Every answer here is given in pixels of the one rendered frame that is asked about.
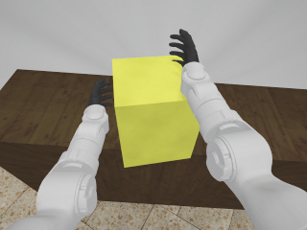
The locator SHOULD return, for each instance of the robot right forearm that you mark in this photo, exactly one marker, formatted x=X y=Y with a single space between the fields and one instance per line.
x=208 y=105

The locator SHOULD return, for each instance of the right robot hand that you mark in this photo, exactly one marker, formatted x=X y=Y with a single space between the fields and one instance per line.
x=188 y=47

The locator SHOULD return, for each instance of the left robot hand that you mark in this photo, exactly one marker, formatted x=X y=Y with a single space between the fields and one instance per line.
x=95 y=96

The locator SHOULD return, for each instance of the pedestal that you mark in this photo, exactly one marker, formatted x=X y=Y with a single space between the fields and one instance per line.
x=40 y=112

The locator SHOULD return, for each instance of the robot left upper arm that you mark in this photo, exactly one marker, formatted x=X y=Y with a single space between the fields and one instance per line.
x=64 y=199

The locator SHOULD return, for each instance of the carton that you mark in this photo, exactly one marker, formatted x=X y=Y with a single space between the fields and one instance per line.
x=155 y=122

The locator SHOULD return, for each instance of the robot left forearm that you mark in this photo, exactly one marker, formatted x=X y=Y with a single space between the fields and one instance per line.
x=86 y=145

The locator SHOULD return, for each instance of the robot right upper arm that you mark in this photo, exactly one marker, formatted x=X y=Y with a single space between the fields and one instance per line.
x=243 y=161

